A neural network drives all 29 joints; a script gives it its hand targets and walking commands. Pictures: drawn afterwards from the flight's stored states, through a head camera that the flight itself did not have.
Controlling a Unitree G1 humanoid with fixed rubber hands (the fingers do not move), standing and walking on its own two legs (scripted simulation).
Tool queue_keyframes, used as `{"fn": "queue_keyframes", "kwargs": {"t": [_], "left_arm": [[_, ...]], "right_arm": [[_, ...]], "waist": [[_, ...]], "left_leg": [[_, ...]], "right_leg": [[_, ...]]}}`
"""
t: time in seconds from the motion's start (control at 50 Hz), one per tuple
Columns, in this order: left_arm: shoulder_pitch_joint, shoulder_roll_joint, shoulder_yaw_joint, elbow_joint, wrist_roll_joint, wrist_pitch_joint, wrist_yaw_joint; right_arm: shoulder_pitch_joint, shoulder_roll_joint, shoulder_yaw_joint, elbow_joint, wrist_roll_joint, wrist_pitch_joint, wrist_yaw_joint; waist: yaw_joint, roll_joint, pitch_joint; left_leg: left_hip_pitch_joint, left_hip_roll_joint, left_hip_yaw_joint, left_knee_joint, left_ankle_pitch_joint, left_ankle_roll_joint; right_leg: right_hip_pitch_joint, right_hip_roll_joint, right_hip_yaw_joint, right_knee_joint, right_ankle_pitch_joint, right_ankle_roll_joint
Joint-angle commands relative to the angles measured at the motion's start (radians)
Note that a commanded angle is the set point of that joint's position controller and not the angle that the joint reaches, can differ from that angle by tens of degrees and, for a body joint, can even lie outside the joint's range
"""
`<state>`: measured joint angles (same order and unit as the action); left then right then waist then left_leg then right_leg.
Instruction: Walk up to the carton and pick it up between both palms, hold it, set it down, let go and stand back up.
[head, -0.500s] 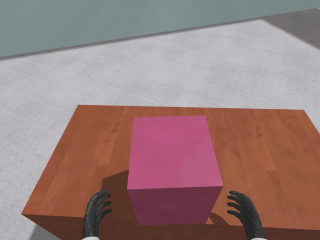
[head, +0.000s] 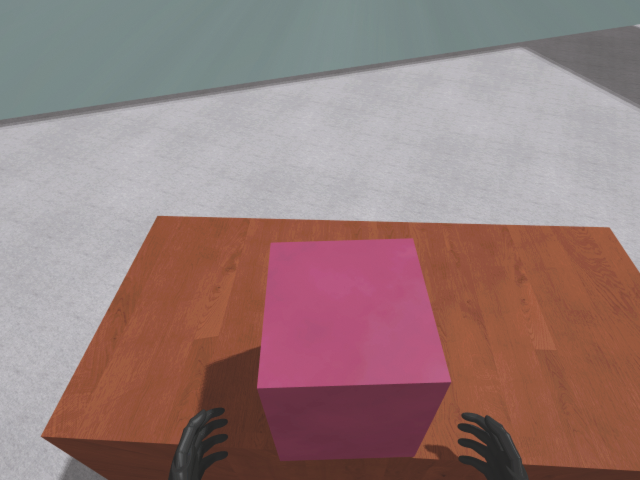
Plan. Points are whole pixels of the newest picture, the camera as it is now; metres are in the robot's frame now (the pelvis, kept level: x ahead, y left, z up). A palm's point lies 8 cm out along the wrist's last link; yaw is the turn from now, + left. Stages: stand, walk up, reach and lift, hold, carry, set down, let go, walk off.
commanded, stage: set down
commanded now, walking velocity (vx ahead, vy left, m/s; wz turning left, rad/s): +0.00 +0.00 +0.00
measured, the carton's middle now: (344, 352) +0.32 -0.01 -0.04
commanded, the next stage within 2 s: let go in 0.98 s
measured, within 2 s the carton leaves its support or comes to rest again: neither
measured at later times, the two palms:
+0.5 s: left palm out of the picture +0.16 +0.20 -0.08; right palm out of the picture +0.14 -0.20 -0.08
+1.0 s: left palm out of the picture +0.15 +0.20 -0.09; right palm out of the picture +0.15 -0.20 -0.08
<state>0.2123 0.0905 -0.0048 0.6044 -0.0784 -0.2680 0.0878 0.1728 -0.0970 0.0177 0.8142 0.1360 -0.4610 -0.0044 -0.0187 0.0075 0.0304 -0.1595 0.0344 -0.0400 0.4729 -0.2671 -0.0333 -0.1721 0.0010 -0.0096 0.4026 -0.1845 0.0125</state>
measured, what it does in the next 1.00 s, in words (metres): stands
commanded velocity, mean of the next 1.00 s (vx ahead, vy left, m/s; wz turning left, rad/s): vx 0.00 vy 0.00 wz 0.00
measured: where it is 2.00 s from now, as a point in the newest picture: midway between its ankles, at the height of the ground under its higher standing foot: outside the picture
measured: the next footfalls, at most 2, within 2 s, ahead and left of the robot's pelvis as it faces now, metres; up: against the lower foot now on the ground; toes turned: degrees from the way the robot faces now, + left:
none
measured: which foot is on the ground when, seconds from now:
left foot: down 0.00-1.00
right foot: down 0.00-1.00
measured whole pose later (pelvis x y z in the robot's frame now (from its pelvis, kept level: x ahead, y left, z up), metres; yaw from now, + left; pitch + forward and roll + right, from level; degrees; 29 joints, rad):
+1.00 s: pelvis +0.00 +0.00 +0.00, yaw +0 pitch -3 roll -1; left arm 0.21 0.14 -0.01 0.53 -0.03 0.11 0.05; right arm 0.17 -0.10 -0.02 0.74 0.04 -0.24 0.00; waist -0.02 0.00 0.07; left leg -0.15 0.03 -0.04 0.47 -0.27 -0.03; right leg -0.16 0.00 -0.01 0.40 -0.18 0.01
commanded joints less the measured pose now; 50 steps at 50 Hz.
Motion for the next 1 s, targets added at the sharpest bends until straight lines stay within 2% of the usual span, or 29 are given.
{"fn": "queue_keyframes", "kwargs": {"t": [0.0,0.3,0.44,0.64,0.98], "left_arm": [[-0.083,0.183,-0.038,-0.199,0.004,-0.001,-0.019],[-0.1,0.204,-0.043,-0.228,0.014,0.135,-0.022],[-0.11,0.222,-0.033,-0.273,0.018,0.19,-0.023],[-0.114,0.227,-0.011,-0.275,0.031,0.264,-0.034],[-0.126,0.239,0.015,-0.275,0.064,0.359,-0.046]], "right_arm": [[-0.059,-0.14,-0.053,-0.234,-0.032,-0.018,0.001],[-0.071,-0.148,-0.067,-0.246,-0.084,0.086,-0.002],[-0.084,-0.157,-0.079,-0.276,-0.105,0.114,-0.002],[-0.091,-0.159,-0.081,-0.268,-0.135,0.164,-0.001],[-0.092,-0.173,-0.116,-0.223,-0.185,0.235,-0.006]], "waist": [[0.022,-0.058,-0.082],[0.024,-0.044,-0.068],[0.031,-0.041,-0.089],[0.036,-0.039,-0.064],[0.02,0.004,-0.033]], "left_leg": [[0.01,-0.056,0.113,-0.148,0.139,-0.002],[0.019,-0.053,0.123,-0.159,0.119,0.0],[0.019,-0.051,0.128,-0.151,0.132,-0.001],[0.01,-0.051,0.136,-0.149,0.105,0.004],[-0.015,-0.05,0.155,-0.173,0.045,0.004]], "right_leg": [[0.178,0.015,0.021,-0.066,0.023,-0.027],[0.145,0.016,0.003,-0.073,0.015,-0.031],[0.139,0.021,-0.007,-0.065,0.036,-0.029],[0.123,0.019,-0.01,-0.063,0.011,-0.028],[0.143,0.023,-0.017,-0.045,0.004,-0.015]]}}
